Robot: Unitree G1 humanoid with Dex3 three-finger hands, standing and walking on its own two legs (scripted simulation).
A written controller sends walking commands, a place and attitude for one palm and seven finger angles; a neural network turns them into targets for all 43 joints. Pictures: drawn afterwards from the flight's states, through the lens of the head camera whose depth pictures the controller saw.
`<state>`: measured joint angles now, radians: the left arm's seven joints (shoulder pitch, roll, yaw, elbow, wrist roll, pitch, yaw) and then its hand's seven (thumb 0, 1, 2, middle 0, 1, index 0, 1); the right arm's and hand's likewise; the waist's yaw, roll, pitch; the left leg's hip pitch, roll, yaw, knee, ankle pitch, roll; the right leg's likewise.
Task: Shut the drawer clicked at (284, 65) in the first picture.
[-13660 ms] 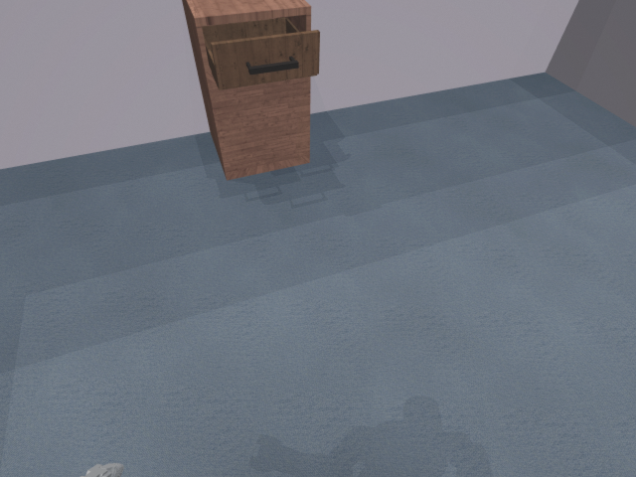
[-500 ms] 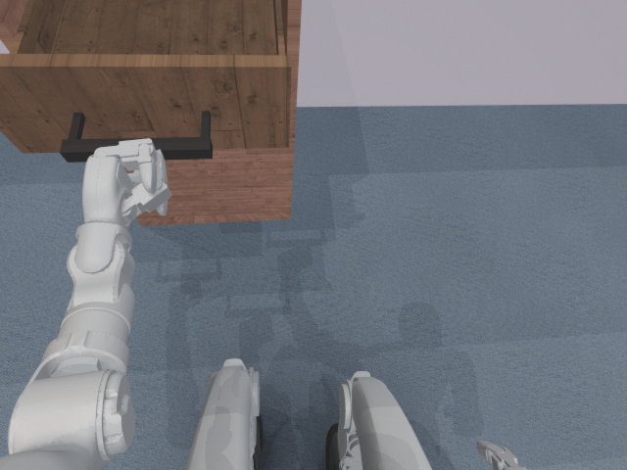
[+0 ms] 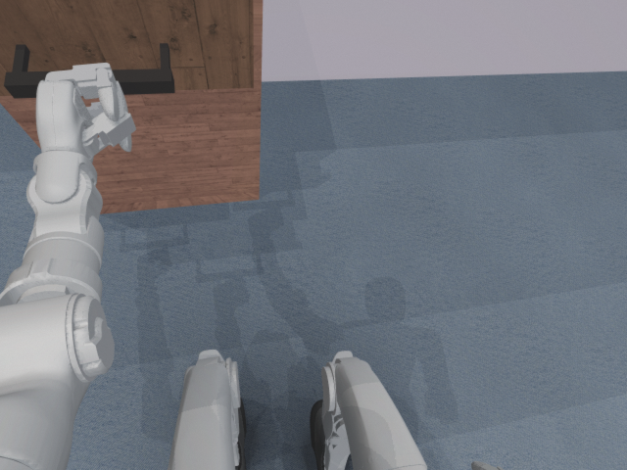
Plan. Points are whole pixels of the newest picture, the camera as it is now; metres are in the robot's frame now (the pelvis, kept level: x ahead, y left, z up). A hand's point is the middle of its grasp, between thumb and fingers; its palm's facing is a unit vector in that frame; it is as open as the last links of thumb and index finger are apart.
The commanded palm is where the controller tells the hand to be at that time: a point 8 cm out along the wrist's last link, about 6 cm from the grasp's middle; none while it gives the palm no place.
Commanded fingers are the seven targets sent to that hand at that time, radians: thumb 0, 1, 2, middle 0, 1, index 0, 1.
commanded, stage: push the drawer shut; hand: left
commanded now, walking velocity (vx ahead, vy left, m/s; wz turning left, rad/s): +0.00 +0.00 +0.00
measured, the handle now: (95, 68) +0.60 +0.24 +0.04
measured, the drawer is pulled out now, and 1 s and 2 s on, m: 0.09 0.00 0.00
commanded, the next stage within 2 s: pull the fist back off the drawer in 1.00 s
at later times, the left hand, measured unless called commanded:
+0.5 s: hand (121, 70) +0.59 +0.21 +0.05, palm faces +0.09 -0.99 -0.04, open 2.9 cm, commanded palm +0.60 +0.21 +0.05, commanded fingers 0.00 0.90 0.90 -1.40 -1.60 -1.40 -1.60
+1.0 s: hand (114, 52) +0.62 +0.22 +0.05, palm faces +0.10 -0.99 -0.05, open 2.9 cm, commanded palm +0.67 +0.20 +0.05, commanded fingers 0.00 0.90 0.90 -1.40 -1.60 -1.40 -1.60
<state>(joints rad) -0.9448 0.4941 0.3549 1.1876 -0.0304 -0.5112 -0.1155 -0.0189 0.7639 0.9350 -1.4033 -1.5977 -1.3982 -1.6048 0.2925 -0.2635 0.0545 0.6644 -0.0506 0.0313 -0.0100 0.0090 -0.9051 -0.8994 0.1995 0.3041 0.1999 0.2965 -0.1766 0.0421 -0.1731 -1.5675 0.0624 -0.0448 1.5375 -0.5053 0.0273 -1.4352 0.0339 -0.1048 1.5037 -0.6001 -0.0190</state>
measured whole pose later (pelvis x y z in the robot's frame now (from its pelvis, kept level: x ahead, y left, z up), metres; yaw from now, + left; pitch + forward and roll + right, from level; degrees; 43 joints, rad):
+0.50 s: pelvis +0.01 +0.00 -0.01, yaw -2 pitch +35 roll -8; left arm -1.16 0.68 0.43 1.24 0.03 -0.38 -0.16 -0.03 0.73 0.90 -1.40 -1.60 -1.40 -1.60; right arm 0.32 -0.26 0.09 0.64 -0.06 0.05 0.00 0.01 -0.91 -0.90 0.20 0.30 0.20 0.30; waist -0.25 0.05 -0.15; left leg -1.67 0.08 -0.07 1.59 -0.53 0.03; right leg -1.53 0.06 -0.12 1.52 -0.61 -0.02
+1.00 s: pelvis +0.00 +0.00 -0.02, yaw -3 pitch +36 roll -10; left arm -1.33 0.81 0.39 1.29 0.08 -0.30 -0.18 -0.05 0.60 0.92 -1.40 -1.60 -1.40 -1.60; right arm 0.34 -0.24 0.13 0.63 -0.07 0.06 -0.01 0.01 -0.90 -0.90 0.20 0.30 0.20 0.30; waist -0.30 0.04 -0.13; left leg -1.75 0.08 -0.10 1.62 -0.53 0.02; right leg -1.59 0.06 -0.15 1.55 -0.60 -0.03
